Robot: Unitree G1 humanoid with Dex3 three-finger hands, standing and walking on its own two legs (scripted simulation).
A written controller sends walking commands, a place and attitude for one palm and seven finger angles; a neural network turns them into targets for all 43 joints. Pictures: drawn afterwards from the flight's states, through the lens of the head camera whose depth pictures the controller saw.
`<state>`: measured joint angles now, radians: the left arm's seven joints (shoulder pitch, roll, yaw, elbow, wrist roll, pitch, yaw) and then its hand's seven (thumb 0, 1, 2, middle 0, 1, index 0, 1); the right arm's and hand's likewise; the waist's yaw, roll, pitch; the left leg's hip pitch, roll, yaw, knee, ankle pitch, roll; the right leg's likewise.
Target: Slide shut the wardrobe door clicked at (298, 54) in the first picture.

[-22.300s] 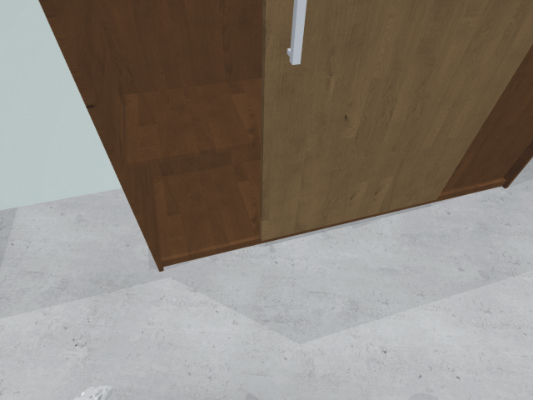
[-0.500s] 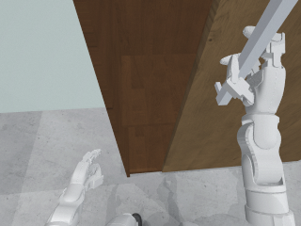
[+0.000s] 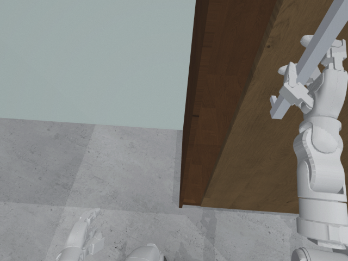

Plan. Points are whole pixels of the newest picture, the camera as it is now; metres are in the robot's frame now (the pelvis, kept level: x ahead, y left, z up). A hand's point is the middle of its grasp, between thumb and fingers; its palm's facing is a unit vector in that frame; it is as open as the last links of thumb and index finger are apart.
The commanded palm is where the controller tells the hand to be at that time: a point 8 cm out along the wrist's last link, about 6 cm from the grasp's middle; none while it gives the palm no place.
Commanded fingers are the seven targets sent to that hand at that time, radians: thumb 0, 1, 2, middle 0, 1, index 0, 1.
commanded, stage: step sideways, sliding the door along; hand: right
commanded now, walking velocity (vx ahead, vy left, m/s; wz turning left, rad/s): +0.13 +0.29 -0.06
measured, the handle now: (307, 50) +0.43 -0.21 +0.27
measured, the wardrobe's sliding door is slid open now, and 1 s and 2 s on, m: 0.10 0.00 0.00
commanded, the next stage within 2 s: stop walking and hold the door there in 1.62 s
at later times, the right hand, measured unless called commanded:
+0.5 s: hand (239, 79) +0.39 -0.10 +0.23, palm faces +0.41 +0.91 -0.03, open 7.1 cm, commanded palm +0.36 -0.08 +0.23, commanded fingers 0.00 -0.90 -0.90 0.45 1.40 0.45 1.40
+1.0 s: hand (227, 79) +0.39 -0.07 +0.23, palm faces +0.45 +0.89 -0.04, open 7.2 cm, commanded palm +0.36 -0.04 +0.24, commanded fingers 0.00 -0.90 -0.90 0.45 1.40 0.45 1.40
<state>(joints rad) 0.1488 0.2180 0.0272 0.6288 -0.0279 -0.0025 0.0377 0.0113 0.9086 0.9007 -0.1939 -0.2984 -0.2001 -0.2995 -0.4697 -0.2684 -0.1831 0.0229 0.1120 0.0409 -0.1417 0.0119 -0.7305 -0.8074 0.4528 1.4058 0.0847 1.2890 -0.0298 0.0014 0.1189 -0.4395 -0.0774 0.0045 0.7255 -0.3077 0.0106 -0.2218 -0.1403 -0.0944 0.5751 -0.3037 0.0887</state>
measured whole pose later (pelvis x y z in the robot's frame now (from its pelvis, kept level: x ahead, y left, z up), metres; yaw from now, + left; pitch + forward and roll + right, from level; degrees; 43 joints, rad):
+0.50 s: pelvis +0.00 +0.13 +0.00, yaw -3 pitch -3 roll +2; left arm 0.13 0.20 -0.01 0.64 -0.07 0.00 0.02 0.01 0.91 0.90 -0.20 -0.30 -0.20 -0.30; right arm -0.58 -0.28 -0.20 0.15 0.10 0.10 -0.20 0.02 -0.79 -0.85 0.36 1.41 0.02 1.23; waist -0.06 -0.04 0.11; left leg -0.33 -0.02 0.09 0.58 -0.19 0.04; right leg -0.26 -0.20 0.02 0.67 -0.34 0.06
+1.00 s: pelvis +0.04 +0.17 +0.01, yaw -5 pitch +0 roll +1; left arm 0.09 0.20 0.02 0.57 -0.06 -0.03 -0.01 0.01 0.91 0.90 -0.19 -0.30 -0.20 -0.30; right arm -0.46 -0.24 -0.20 -0.05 0.10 0.06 -0.20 0.00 -0.79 -0.87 0.37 1.41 0.00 1.15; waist -0.10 -0.04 0.16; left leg -0.27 -0.06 0.10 0.46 -0.19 0.08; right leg -0.22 -0.20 -0.04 0.59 -0.26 0.10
